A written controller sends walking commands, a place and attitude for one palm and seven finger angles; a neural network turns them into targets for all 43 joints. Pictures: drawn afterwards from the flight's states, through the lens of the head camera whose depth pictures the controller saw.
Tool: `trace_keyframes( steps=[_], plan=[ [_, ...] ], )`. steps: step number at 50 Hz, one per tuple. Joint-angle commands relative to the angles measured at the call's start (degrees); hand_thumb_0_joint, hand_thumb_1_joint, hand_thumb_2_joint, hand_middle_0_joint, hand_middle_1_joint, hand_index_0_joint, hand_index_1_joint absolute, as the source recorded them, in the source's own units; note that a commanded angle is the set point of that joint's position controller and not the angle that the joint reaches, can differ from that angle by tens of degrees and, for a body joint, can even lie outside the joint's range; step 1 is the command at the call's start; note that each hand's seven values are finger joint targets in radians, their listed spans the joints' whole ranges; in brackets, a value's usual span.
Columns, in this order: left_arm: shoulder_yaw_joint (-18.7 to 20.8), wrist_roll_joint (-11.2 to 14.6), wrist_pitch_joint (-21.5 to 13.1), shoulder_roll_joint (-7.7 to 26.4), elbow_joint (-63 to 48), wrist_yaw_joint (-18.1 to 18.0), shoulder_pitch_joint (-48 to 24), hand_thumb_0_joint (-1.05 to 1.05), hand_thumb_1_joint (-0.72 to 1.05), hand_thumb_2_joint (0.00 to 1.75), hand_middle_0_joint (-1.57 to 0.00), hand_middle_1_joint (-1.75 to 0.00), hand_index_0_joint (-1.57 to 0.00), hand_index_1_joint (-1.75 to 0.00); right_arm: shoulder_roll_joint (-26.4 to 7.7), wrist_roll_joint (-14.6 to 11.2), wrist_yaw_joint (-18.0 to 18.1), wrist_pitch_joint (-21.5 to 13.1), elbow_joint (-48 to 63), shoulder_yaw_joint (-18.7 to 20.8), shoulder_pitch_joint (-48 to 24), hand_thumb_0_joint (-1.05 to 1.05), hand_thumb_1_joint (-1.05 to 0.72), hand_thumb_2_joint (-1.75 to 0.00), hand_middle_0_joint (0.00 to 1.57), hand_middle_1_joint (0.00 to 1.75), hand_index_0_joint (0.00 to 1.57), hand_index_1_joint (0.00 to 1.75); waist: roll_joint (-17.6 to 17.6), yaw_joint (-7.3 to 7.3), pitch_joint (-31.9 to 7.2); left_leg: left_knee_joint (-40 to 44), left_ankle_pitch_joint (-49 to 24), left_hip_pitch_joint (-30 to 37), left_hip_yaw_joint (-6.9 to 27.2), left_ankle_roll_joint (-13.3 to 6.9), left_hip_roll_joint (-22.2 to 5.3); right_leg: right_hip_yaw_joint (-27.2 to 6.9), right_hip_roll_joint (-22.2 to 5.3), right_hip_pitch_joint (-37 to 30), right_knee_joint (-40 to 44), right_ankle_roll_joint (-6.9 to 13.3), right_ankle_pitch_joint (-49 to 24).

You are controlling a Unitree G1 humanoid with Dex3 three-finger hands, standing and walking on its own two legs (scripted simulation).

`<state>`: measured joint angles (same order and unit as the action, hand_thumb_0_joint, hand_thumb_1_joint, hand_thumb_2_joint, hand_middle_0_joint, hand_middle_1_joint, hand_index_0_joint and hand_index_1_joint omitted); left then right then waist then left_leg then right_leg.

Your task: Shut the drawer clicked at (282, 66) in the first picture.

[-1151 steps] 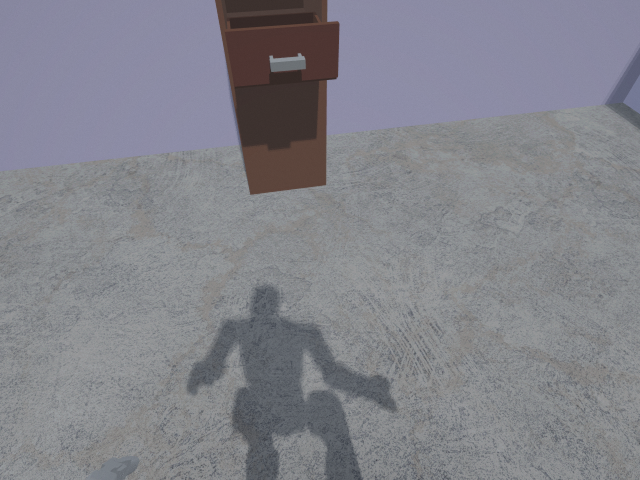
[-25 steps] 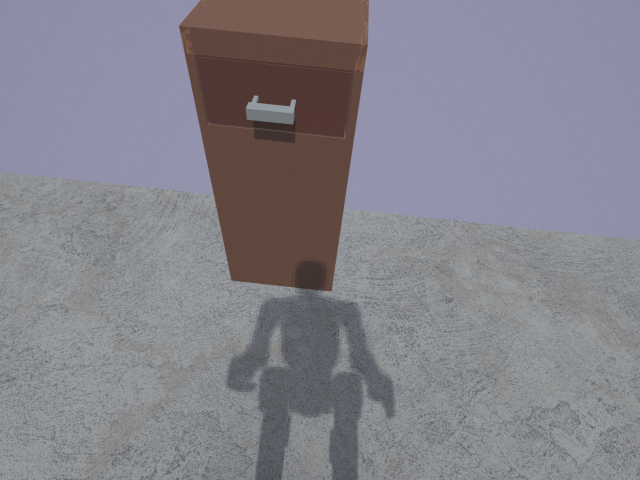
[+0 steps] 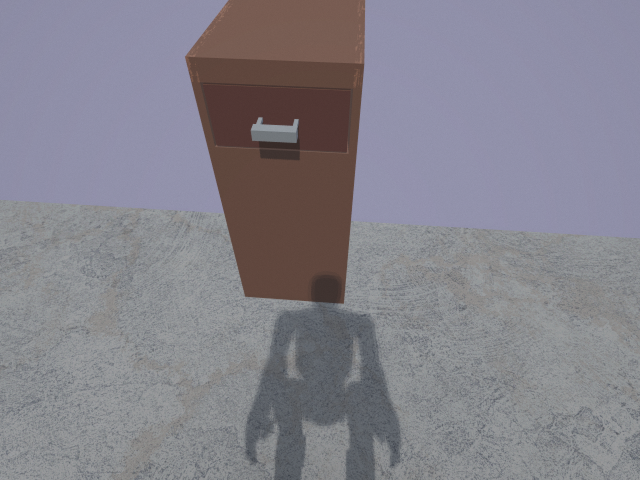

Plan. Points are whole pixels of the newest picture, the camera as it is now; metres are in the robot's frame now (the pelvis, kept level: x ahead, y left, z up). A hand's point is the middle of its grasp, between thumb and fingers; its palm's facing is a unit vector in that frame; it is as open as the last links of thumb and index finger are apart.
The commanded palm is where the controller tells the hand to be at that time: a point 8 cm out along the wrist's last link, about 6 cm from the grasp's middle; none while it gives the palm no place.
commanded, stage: let the arm hang, fingers relaxed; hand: left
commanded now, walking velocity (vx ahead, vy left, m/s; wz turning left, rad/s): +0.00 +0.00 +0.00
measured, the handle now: (276, 127) +0.84 +0.15 -0.01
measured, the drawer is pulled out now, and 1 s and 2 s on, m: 0.00 0.00 0.00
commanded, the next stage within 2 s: look to check the result in 0.26 s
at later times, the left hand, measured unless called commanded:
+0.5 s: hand out of the picture -0.01 +0.15 -0.18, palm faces +0.04 -0.98 -0.17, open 7.3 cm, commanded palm none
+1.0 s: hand out of the picture +0.00 +0.14 -0.18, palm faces +0.04 -0.99 -0.16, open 7.3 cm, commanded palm none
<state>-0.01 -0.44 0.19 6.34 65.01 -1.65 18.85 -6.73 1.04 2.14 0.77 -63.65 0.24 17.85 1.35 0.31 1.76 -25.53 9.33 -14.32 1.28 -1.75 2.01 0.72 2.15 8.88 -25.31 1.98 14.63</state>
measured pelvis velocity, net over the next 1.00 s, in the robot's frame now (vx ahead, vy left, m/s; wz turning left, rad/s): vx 0.02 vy -0.01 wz -0.01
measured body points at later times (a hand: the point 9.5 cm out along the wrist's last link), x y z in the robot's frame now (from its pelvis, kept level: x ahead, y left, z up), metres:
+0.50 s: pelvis +0.01 +0.00 +0.00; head +0.02 -0.01 +0.45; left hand -0.01 +0.20 -0.16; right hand -0.02 -0.20 -0.17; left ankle +0.05 +0.10 -0.74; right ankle -0.01 -0.10 -0.74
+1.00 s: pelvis +0.02 -0.01 +0.00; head +0.03 -0.01 +0.45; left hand +0.00 +0.20 -0.16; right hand +0.00 -0.21 -0.16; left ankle +0.05 +0.10 -0.74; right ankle -0.01 -0.10 -0.74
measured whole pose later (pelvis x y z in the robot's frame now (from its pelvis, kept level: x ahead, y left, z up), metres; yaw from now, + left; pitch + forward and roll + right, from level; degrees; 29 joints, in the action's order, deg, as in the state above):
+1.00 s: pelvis +0.02 -0.01 +0.00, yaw +0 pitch -2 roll +0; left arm 0.3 -0.3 -0.8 5.9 65.8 -2.2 17.9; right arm -6.3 0.8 2.8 0.0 -65.3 0.4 17.2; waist 0.7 0.4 2.4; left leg -25.0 11.0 -12.4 1.1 -1.1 1.6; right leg 0.4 2.6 6.7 -24.2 2.5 15.7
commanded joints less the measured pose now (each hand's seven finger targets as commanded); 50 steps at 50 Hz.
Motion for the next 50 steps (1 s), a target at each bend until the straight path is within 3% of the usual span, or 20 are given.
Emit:
trace_keyframes(
  steps=[1,29,38,50],
  plan=[
    [1.3,0.0,-0.5,5.6,-0.7,-0.7,4.1,0.00,0.90,0.90,-0.20,-0.30,-0.20,-0.30,-4.7,-0.1,0.5,-0.5,0.9,1.2,4.5,0.00,-0.90,-0.90,0.20,0.30,0.20,0.30,-0.6,-0.03,5.4,5.9,4.9,0.5,6.1,-1.4,-6.1,-5.6,-5.9,6.7,7.4,2.0,4.3],
    [1.5,0.1,-1.1,4.8,-0.1,-1.2,4.6,0.00,0.90,0.90,-0.20,-0.30,-0.20,-0.30,-4.0,-0.3,0.8,-1.1,-0.2,1.3,5.2,0.00,-0.90,-0.90,0.20,0.30,0.20,0.30,-1.2,-0.14,3.5,3.8,-3.6,3.1,4.8,-1.2,-6.3,-5.7,-6.3,4.1,6.8,1.8,-2.7],
    [1.4,0.1,-1.1,5.0,-0.1,-1.1,3.9,0.00,0.90,0.90,-0.20,-0.30,-0.20,-0.30,-4.0,-0.3,0.8,-1.0,-0.5,1.2,4.6,0.00,-0.90,-0.90,0.20,0.30,0.20,0.30,-0.7,0.03,5.0,4.3,-2.8,2.9,4.7,-0.9,-6.3,-5.7,-6.3,4.2,7.3,1.7,-2.3],
    [1.4,0.2,-1.1,5.0,-0.1,-1.2,4.0,0.00,0.90,0.90,-0.20,-0.30,-0.20,-0.30,-4.3,-0.3,0.9,-1.1,-0.6,1.1,4.0,0.00,-0.90,-0.90,0.20,0.30,0.20,0.30,-0.8,-0.06,4.3,4.0,-4.5,4.1,4.6,-1.0,-6.6,-5.4,-6.4,3.4,7.3,1.5,-3.9]
  ],
)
